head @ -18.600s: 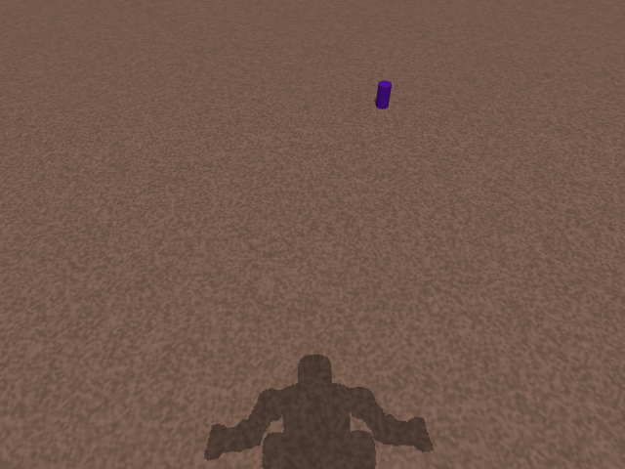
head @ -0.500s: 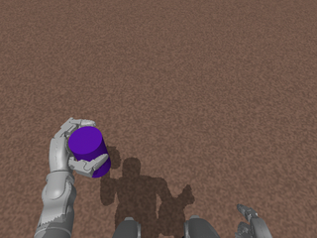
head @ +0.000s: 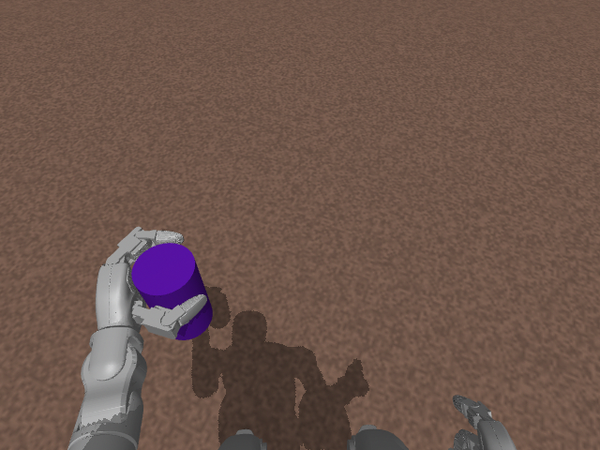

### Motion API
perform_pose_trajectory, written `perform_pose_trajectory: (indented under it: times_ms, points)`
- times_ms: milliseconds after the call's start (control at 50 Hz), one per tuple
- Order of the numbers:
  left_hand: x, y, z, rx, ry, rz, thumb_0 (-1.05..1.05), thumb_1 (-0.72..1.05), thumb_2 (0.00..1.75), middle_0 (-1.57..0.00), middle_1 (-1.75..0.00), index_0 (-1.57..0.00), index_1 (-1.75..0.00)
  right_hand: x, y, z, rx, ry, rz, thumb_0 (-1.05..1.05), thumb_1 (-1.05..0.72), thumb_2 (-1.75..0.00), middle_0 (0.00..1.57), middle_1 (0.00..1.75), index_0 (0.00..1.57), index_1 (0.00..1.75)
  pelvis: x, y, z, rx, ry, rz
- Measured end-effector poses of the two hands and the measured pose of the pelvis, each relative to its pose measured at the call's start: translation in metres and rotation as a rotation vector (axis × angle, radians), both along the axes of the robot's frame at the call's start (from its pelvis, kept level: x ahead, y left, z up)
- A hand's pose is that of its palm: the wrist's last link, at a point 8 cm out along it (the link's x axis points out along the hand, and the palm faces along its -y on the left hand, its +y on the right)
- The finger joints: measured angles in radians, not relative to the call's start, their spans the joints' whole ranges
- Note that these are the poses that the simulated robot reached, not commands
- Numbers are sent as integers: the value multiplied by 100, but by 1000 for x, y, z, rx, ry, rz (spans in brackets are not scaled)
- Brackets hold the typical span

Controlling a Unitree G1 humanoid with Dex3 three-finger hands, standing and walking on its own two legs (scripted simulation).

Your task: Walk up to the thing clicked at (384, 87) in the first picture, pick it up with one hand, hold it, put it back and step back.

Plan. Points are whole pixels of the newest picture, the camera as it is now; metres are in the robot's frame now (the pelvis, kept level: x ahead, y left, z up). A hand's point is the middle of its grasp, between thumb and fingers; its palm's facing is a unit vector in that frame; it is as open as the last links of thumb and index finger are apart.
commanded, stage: hold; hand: left
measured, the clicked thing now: (176, 294) +0.33 +0.18 +0.00
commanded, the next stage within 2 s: none
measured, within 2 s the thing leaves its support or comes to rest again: neither
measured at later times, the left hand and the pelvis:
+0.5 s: hand (168, 283) +0.32 +0.17 +0.05, palm faces +0.13 -0.99 -0.02, open 10.5 cm; pelvis +0.00 +0.00 +0.01, yaw +0 degrees
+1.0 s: hand (168, 284) +0.31 +0.17 +0.06, palm faces +0.12 -0.99 -0.02, open 10.5 cm; pelvis -0.01 +0.00 +0.01, yaw +0 degrees
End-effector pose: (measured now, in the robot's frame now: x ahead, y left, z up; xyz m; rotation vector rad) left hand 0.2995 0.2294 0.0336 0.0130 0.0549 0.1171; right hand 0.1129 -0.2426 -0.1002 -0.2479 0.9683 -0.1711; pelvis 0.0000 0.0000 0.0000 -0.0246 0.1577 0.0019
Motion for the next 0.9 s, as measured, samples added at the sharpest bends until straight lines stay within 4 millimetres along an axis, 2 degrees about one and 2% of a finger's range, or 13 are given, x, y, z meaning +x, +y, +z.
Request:
perform_pose_trajectory:
  times_ms: [300, 900]
  points:
    - [-2, -3, 11, 2, -6, 4, 0, -44, 112, -69, -102, -68, -103, 0, 0, 6, 7, -2, -9, 1, -92, -90, 20, 30, 20, 30, 2, 0, 7, 2, -30, -2]
    - [-15, -6, 24, 10, -21, 0, 0, -44, 111, -69, -102, -68, -103, -7, 0, 15, 19, -36, 7, 1, -91, -90, 20, 30, 20, 30, -9, -1, 14, 5, -77, 1]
